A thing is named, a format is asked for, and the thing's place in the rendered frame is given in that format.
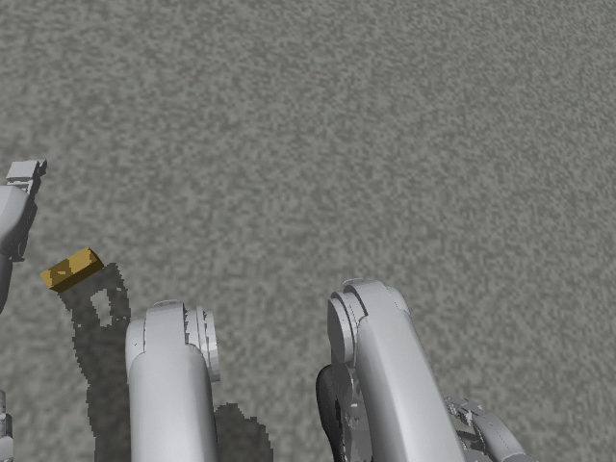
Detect left robot hand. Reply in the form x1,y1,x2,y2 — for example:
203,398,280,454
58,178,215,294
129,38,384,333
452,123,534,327
0,159,47,263

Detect right robot hand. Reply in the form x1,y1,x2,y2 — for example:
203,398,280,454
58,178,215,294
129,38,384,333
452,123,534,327
444,397,527,462

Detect right robot foot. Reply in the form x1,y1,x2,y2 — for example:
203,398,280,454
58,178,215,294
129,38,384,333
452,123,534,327
316,365,373,462

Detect small box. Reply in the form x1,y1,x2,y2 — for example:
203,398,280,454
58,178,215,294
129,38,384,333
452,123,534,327
39,246,105,294

